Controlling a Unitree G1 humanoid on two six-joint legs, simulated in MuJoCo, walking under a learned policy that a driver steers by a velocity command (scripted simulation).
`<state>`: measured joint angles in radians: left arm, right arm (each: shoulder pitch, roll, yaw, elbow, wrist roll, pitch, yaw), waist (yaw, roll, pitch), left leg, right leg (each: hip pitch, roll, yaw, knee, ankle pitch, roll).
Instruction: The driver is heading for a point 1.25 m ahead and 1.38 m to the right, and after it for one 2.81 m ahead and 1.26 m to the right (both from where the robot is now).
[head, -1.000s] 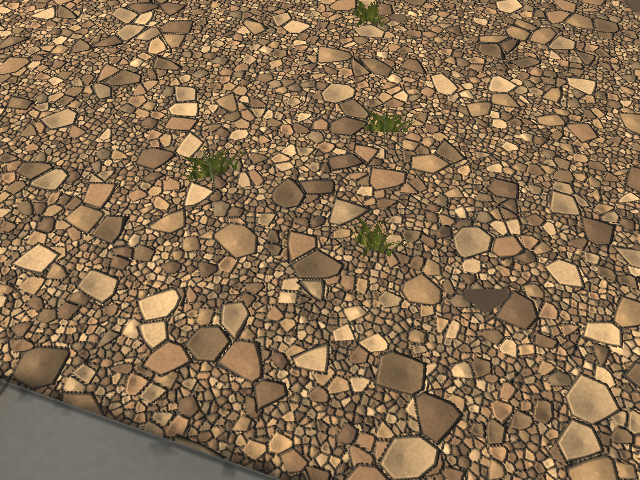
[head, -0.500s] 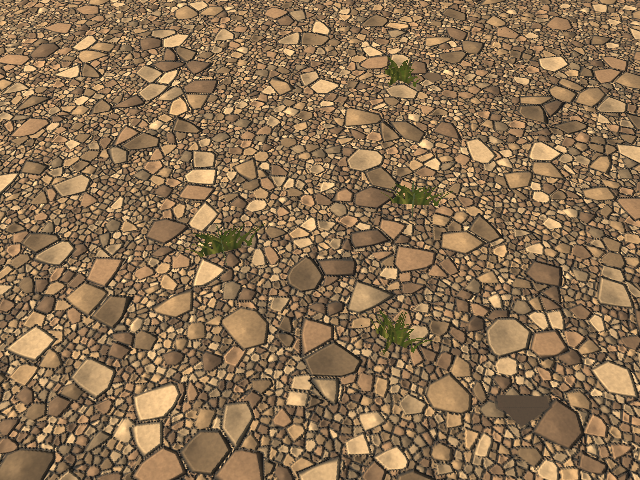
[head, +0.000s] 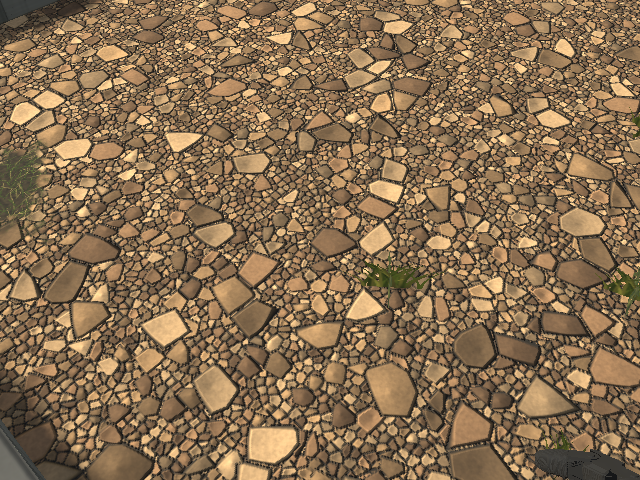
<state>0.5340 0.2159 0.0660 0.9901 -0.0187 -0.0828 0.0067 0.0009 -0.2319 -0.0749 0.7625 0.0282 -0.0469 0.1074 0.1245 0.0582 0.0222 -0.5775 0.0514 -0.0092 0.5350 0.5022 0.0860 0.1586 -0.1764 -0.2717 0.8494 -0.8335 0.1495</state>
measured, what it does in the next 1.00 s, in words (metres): goes down, turning right: left foot 0.17 m lower, then right foot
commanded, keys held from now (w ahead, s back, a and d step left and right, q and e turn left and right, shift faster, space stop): e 1.00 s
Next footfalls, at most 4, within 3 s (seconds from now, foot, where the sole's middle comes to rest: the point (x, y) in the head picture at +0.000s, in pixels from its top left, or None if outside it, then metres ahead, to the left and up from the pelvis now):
0.02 left None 0.19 0.10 -0.83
0.60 right None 0.27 -0.14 -0.83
1.10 left None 0.39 0.05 -0.83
1.50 right None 0.23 -0.17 -0.83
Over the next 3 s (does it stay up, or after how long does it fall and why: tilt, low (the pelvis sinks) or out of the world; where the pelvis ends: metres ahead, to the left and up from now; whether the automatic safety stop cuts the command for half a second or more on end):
stays up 0.60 -0.66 -0.07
